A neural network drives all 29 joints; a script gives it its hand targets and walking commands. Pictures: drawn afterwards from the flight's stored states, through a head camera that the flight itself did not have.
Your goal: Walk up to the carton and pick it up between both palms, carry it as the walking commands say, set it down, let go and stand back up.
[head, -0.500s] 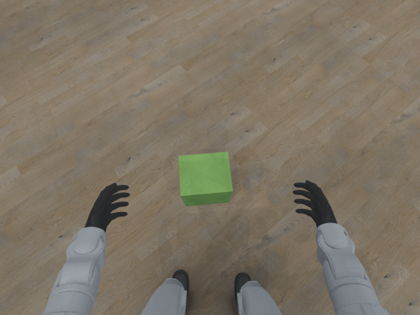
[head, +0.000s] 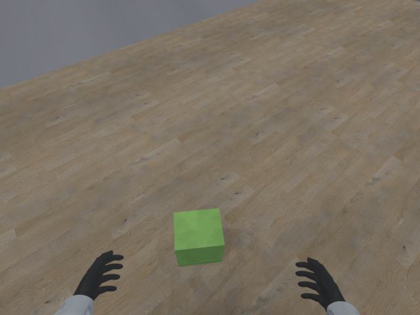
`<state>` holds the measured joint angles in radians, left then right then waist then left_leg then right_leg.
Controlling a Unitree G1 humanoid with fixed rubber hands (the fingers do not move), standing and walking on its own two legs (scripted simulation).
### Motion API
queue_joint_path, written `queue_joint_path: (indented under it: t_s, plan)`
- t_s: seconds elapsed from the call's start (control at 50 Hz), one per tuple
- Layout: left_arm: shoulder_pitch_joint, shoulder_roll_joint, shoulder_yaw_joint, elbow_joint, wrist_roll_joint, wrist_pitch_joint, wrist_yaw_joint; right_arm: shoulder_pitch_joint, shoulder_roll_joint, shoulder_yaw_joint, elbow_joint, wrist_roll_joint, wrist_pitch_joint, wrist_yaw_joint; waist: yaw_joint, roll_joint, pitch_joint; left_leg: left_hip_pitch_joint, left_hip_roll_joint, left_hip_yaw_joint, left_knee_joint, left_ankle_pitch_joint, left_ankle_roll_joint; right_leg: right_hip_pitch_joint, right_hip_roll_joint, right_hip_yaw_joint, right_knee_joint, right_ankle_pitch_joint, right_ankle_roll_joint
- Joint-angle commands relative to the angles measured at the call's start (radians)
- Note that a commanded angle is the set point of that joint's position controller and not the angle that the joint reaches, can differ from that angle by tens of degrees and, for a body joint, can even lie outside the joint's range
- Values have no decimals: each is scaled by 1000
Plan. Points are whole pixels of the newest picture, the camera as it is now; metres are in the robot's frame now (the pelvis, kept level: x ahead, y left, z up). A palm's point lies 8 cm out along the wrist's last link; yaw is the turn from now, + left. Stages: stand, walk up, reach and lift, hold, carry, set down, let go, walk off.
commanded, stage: let go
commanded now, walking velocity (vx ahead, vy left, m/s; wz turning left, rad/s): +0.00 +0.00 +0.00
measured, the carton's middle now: (198, 238) +0.50 +0.04 -0.66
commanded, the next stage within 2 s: stand in 0.24 s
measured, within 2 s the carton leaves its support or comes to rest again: neither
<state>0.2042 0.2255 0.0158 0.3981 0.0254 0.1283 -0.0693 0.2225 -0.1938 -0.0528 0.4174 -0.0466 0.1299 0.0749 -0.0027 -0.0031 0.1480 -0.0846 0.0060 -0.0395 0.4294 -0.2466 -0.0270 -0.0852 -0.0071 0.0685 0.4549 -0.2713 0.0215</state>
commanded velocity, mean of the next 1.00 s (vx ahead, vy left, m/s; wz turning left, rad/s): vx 0.00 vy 0.00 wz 0.00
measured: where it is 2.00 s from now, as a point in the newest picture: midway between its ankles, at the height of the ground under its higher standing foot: outside the picture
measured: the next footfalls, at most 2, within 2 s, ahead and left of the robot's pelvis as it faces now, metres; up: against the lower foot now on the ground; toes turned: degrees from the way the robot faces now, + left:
none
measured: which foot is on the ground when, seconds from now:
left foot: down 0.00-1.00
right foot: down 0.00-1.00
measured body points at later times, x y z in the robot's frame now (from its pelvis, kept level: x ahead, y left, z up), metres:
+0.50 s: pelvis +0.02 +0.00 +0.00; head +0.02 +0.01 +0.45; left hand +0.14 +0.30 -0.11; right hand +0.14 -0.29 -0.10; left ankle +0.00 +0.14 -0.74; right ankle -0.01 -0.13 -0.74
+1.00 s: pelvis +0.03 +0.01 +0.00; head +0.03 +0.01 +0.45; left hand +0.13 +0.30 -0.12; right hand +0.12 -0.29 -0.11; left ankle +0.00 +0.14 -0.74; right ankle -0.01 -0.13 -0.74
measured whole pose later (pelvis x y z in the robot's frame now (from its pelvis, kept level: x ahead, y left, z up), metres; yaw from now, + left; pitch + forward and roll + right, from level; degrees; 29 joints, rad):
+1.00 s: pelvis +0.03 +0.01 +0.00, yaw -2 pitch +0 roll +0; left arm 0.25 0.36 0.03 0.83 0.03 0.00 0.02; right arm 0.20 -0.33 -0.03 0.87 -0.03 0.00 -0.01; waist -0.01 -0.02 -0.01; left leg -0.16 0.02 -0.01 0.46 -0.29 -0.02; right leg -0.16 0.00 0.09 0.46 -0.29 0.03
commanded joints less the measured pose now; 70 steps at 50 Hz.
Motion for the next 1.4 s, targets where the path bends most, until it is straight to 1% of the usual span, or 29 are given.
queue_joint_path:
  t_s: [0.0,0.1,0.16,0.2,0.22,0.26,0.32,0.38,0.42,0.5,0.56,0.64,0.66,0.68,0.7,0.72,0.76,0.78,0.8,0.84,0.9,0.94,1.0,1.08,1.12,1.14,1.18,1.22,1.38]
  plan:
    - [-66,95,53,-92,11,-10,6,-61,-88,-28,-105,6,-11,-8,3,-9,-9,20,-73,77,-73,49,12,-31,70,-87,-89,79,5]
    - [-8,59,59,-103,2,5,11,-102,-109,-36,-149,9,-33,-12,17,-58,-142,43,-82,68,-52,197,19,62,92,-86,-49,197,16]
    - [-83,82,65,-145,13,41,20,-74,-114,-43,-70,53,-38,-23,0,31,-114,95,-85,73,-22,186,1,25,68,-70,-82,193,-1]
    - [-85,97,52,-151,10,58,34,-105,-117,-27,-77,44,-40,-37,3,-17,-134,54,-83,61,-22,189,6,47,74,-69,-42,219,7]
    - [-17,219,98,36,-21,-1,84,-51,-211,-47,70,13,-58,-70,14,-113,-192,-34,15,28,36,150,-8,-108,-8,-56,-40,180,40]
    - [-60,193,81,33,25,-55,83,2,-217,-38,113,8,-90,-80,-41,41,-129,-73,15,12,2,42,0,-192,-13,-15,-13,56,20]
    - [-4,191,83,105,28,-107,72,-69,-258,-51,153,2,-101,-80,8,31,-209,-174,33,-10,-15,-114,24,-114,5,4,-13,-41,6]
    - [24,212,86,167,38,-111,75,-51,-216,-41,169,1,-126,-73,2,-29,-133,-124,37,-11,5,77,20,-160,-25,29,-47,112,-13]
    - [-1,221,79,176,15,-122,80,-56,-227,-34,203,4,-127,-70,1,87,-210,-106,46,16,20,166,21,-117,-44,56,-19,213,-17]
    - [23,271,90,216,19,-125,90,-80,-260,-48,227,8,-145,-78,13,-29,-261,-43,69,-25,24,247,24,-113,-32,20,8,239,-16]
    - [15,252,70,265,16,-122,95,-39,-290,-47,274,15,-136,-93,-20,6,-243,-50,55,8,28,273,23,-104,-44,43,17,325,-18]
    - [71,249,67,280,3,-134,94,-52,-315,-39,291,6,-139,-89,28,1,-226,-22,69,-24,27,313,46,-136,-38,38,18,288,-27]
    - [29,284,69,300,31,-132,104,-10,-275,-37,303,25,-138,-88,-30,-91,-198,-16,80,-40,4,266,38,-149,-46,42,-11,288,-18]
    - [52,258,74,311,18,-138,98,-28,-286,-29,323,8,-136,-97,18,-31,-200,-7,70,-12,17,283,34,-154,-48,52,-17,280,-21]
    - [35,269,72,297,14,-144,100,-76,-324,-40,295,2,-146,-96,2,34,-188,-47,81,-36,8,254,46,-138,-63,77,-19,261,-29]
    - [60,294,74,330,10,-137,100,-49,-282,-28,325,6,-135,-94,15,-57,-199,-39,78,-35,1,238,51,-99,-65,55,-14,279,-22]
    - [31,295,71,329,19,-143,102,-27,-280,-28,334,18,-135,-99,-28,74,-190,-29,65,-19,11,274,39,-114,-66,83,-13,321,-33]
    - [-22,288,70,298,16,-135,101,-22,-305,-24,341,26,-142,-95,-22,-36,-177,-42,74,-20,-3,250,31,-125,-54,53,-8,306,-21]
    - [68,248,60,334,-1,-138,96,-64,-306,-22,352,9,-143,-91,27,-10,-187,-53,76,-7,5,241,43,-105,-59,63,-20,309,-25]
    - [31,304,71,343,24,-144,103,-32,-283,-20,365,23,-139,-91,-7,-52,-181,-21,75,-24,-12,258,30,-108,-55,46,-28,300,-24]
    - [22,302,73,357,11,-144,103,-62,-323,-28,358,17,-146,-91,-9,63,-149,-65,77,-24,-6,198,44,-105,-70,84,-57,285,-26]
    - [-5,306,73,357,16,-138,96,-82,-314,-22,373,17,-148,-90,-4,-39,-160,-45,75,-32,-28,161,39,-114,-62,66,-64,204,-26]
    - [27,278,56,383,-1,-143,89,-32,-369,-27,405,16,-145,-96,0,61,-204,-22,76,-23,-37,248,43,-71,-55,63,-36,286,-26]
    - [11,309,58,408,12,-147,103,-129,-361,-30,411,14,-150,-98,28,-37,-146,-25,87,-51,-50,255,40,-114,-57,54,-66,243,-27]
    - [39,257,40,429,-10,-141,100,-26,-374,-21,472,29,-144,-94,14,64,-187,-12,90,-33,-43,302,49,-63,-77,89,-49,283,-27]
    - [35,255,33,441,7,-138,98,-16,-304,-5,472,35,-143,-92,-16,-2,-189,9,81,-39,-51,265,40,-82,-78,60,-62,277,-31]
    - [61,349,53,459,14,-138,106,-104,-324,-8,457,15,-152,-97,29,-49,-181,0,98,-55,-59,230,41,-85,-65,41,-68,264,-28]
    - [27,339,44,447,3,-129,101,-98,-385,-22,462,18,-152,-96,15,42,-190,4,84,-31,-54,262,38,-74,-76,68,-64,259,-35]
    - [-24,316,44,469,7,-150,97,-77,-382,-16,516,24,-140,-86,-11,-5,-206,14,84,-40,-66,237,48,-57,-74,74,-90,283,-34]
